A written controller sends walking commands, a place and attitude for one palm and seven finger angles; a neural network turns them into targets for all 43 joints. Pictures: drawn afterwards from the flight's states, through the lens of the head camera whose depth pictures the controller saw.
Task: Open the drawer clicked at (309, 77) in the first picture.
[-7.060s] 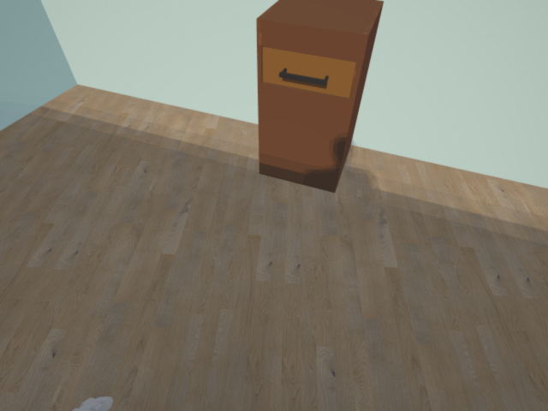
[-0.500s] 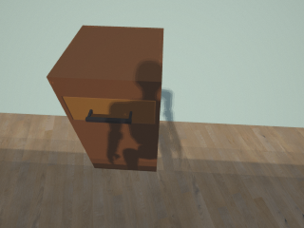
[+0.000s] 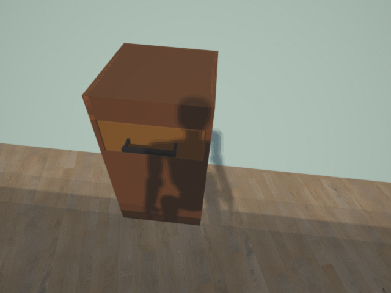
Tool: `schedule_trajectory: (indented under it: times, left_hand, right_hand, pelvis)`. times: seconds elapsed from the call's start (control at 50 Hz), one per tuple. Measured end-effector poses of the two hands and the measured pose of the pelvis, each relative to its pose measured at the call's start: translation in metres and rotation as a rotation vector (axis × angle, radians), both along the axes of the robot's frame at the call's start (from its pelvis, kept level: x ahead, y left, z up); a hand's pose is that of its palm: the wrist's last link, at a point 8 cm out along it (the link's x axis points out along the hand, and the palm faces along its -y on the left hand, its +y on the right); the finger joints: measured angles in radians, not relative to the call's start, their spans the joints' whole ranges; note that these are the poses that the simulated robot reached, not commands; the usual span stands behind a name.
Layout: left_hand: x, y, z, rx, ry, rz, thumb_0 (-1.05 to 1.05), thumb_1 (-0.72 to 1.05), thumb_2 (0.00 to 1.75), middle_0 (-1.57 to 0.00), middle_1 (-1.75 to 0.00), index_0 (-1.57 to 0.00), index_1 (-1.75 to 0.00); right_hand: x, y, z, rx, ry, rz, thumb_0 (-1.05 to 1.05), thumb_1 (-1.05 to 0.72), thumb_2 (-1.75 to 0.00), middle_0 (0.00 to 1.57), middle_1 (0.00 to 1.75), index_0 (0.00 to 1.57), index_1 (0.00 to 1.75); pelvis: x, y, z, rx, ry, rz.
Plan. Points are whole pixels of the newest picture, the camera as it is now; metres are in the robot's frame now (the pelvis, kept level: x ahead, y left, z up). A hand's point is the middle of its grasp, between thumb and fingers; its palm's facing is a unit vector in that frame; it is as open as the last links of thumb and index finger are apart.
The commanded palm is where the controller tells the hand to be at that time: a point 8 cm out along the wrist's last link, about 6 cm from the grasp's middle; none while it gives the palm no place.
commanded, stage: shuffle to correct the standing spot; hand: left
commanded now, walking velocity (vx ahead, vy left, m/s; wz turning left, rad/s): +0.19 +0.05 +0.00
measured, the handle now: (150, 147) +0.63 +0.21 -0.15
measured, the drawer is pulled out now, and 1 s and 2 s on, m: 0.00 0.00 0.00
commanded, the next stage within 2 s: come to a stop and stand still in 0.70 s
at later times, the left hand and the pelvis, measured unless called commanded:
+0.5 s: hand out of the picture -0.05 +0.16 -0.17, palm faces +0.18 -0.97 -0.16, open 7.3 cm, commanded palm none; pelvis +0.02 +0.02 +0.00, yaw +2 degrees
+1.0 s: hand (109, 266) +0.22 +0.23 -0.16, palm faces -0.05 -0.97 -0.25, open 7.3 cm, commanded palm none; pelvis +0.14 +0.04 +0.00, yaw -4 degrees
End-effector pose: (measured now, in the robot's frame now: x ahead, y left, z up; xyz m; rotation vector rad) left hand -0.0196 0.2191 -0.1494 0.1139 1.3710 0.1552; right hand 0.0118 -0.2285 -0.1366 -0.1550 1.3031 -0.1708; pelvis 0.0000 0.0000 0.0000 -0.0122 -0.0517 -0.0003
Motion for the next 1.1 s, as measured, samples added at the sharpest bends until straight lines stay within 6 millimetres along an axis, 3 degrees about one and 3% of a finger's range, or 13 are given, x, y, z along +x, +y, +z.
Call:
schedule_trajectory:
  times: [0.18, 0.32, 0.42, 0.5, 0.58, 0.64, 0.7, 0.88, 1.0, 1.1]
  left_hand:
    - [-0.038, 0.005, 0.003, -0.016, 0.085, 0.045, 0.01, 0.91, 0.9, -0.2, -0.3, -0.2, -0.3]
    - [-0.045, 0.007, 0.005, -0.026, 0.127, 0.069, 0.01, 0.91, 0.9, -0.2, -0.3, -0.2, -0.3]
    - [-0.044, -0.001, 0.003, -0.008, 0.093, 0.114, 0.01, 0.91, 0.9, -0.2, -0.3, -0.2, -0.3]
    - [-0.044, -0.006, 0.009, -0.021, 0.103, 0.153, 0.01, 0.91, 0.9, -0.2, -0.3, -0.2, -0.3]
    - [-0.032, -0.002, 0.006, -0.056, 0.133, 0.134, 0.01, 0.91, 0.9, -0.2, -0.3, -0.2, -0.3]
    - [-0.014, 0.01, -0.005, -0.086, 0.14, 0.119, 0.01, 0.91, 0.9, -0.2, -0.3, -0.2, -0.3]
    - [0.014, 0.027, -0.013, -0.092, 0.145, 0.07, 0.01, 0.91, 0.9, -0.2, -0.3, -0.2, -0.3]
    - [0.158, 0.068, 0.011, 0.015, -0.039, -0.073, 0.02, 0.94, 0.9, -0.2, -0.3, -0.2, -0.3]
    - [0.236, 0.058, 0.017, 0.076, -0.134, -0.127, 0.02, 0.93, 0.9, -0.19, -0.3, -0.2, -0.3]
    - [0.266, 0.035, 0.016, 0.077, -0.192, -0.14, 0.01, 0.92, 0.9, -0.19, -0.3, -0.2, -0.3]
  right_hand:
    - [-0.053, 0.016, 0.0, 0.017, 0.151, -0.028, 0.01, -0.91, -0.9, 0.2, 0.3, 0.2, 0.29]
    - [-0.064, 0.025, -0.005, 0.023, 0.187, -0.059, 0.01, -0.91, -0.9, 0.2, 0.3, 0.2, 0.29]
    - [-0.041, 0.022, -0.016, 0.043, 0.171, -0.029, 0.01, -0.91, -0.9, 0.2, 0.3, 0.2, 0.29]
    - [0.003, 0.026, -0.011, 0.048, 0.095, 0.009, 0.01, -0.91, -0.9, 0.2, 0.29, 0.2, 0.29]
    - [0.048, 0.031, 0.0, 0.018, 0.001, 0.015, 0.02, -0.93, -0.9, 0.2, 0.29, 0.2, 0.29]
    - [0.072, 0.038, 0.0, -0.017, -0.059, 0.022, 0.02, -0.93, -0.9, 0.2, 0.29, 0.2, 0.29]
    - [0.081, 0.048, -0.001, -0.034, -0.082, -0.009, 0.01, -0.93, -0.9, 0.2, 0.29, 0.2, 0.29]
    - [0.046, 0.085, 0.001, 0.047, 0.086, -0.127, 0.0, -0.91, -0.9, 0.2, 0.29, 0.2, 0.29]
    - [0.031, 0.089, -0.014, 0.112, 0.241, -0.18, 0.01, -0.91, -0.9, 0.2, 0.3, 0.2, 0.29]
    - [0.046, 0.069, -0.027, 0.108, 0.268, -0.201, 0.01, -0.9, -0.9, 0.21, 0.3, 0.2, 0.29]
  pelvis:
    - [-0.005, 0.01, 0.004, -0.013, 0.026, 0.014]
    - [-0.001, 0.016, 0.001, -0.012, 0.027, 0.016]
    - [0.01, 0.012, -0.005, 0.003, 0.026, 0.029]
    - [0.022, 0.021, 0.001, -0.009, 0.03, 0.04]
    - [0.037, 0.033, 0.003, -0.005, 0.039, 0.038]
    - [0.051, 0.047, -0.006, -0.021, 0.045, 0.023]
    - [0.064, 0.057, -0.01, -0.001, 0.046, -0.013]
    - [0.11, 0.057, 0.006, 0.02, 0.061, -0.064]
    - [0.137, 0.039, -0.003, 0.037, 0.056, -0.061]
    - [0.144, 0.031, -0.011, 0.021, 0.047, -0.042]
